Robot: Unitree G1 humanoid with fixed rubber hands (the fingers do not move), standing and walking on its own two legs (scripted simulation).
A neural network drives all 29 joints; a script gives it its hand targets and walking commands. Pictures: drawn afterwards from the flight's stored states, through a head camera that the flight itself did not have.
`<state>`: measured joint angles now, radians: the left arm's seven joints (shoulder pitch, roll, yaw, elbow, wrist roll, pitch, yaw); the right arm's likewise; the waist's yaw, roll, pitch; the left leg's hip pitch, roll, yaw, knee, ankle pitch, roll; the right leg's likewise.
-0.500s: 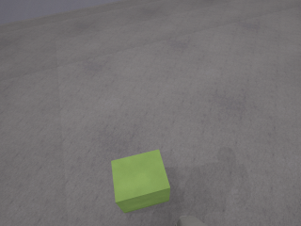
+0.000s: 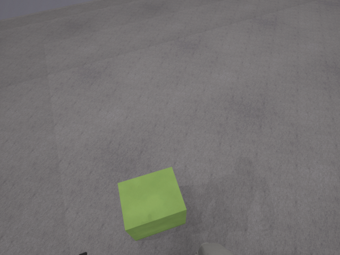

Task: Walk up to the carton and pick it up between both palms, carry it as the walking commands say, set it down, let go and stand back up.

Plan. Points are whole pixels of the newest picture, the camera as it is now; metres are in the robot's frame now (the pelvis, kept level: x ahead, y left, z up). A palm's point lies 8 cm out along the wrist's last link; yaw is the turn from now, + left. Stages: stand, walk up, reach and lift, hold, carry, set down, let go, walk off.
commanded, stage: walk up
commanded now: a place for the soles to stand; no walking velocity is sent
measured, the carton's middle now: (153, 204) +0.41 +0.13 -0.63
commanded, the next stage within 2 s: none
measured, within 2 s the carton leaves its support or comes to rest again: neither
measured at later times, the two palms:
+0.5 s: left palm out of the picture +0.06 +0.32 -0.12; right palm out of the picture +0.02 -0.23 -0.10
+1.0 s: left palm out of the picture -0.01 +0.29 -0.12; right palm out of the picture +0.02 -0.25 -0.11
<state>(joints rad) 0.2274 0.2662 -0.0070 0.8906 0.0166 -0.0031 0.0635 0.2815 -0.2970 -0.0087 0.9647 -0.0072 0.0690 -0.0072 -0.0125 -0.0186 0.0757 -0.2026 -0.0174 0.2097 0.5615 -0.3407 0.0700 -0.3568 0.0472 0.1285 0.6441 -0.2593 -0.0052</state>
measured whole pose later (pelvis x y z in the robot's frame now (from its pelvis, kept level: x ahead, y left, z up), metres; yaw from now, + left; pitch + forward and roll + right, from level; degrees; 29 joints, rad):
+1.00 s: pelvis -0.05 +0.01 +0.00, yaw +12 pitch -1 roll -1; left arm 0.12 0.29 0.00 0.96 0.00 0.06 0.01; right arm 0.37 -0.28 0.00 0.85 -0.01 0.00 -0.02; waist -0.01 0.00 0.05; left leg -0.29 -0.03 -0.22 0.59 -0.28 -0.04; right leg -0.33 -0.02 -0.05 0.54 -0.23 0.00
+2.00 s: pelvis -0.03 +0.02 +0.00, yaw +22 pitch -1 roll -3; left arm 0.16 0.30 -0.03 0.91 0.00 0.05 0.01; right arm 0.28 -0.29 0.00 0.77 0.00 0.00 -0.04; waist 0.01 0.02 0.04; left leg -0.34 -0.07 -0.30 0.70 -0.34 -0.04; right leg -0.28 -0.05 -0.15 0.59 -0.29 0.02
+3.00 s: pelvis -0.03 +0.03 +0.00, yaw +26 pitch +0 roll -3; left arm 0.21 0.30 -0.02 0.93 0.00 0.05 0.01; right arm 0.25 -0.26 0.02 0.85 0.00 0.00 -0.04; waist 0.01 0.01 0.03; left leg -0.33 -0.08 -0.29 0.65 -0.30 -0.02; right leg -0.25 -0.05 -0.14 0.54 -0.28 0.02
